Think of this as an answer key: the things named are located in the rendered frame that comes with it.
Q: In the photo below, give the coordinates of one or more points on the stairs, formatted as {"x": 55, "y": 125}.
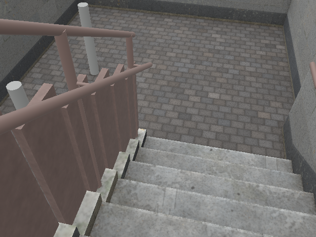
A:
{"x": 180, "y": 189}

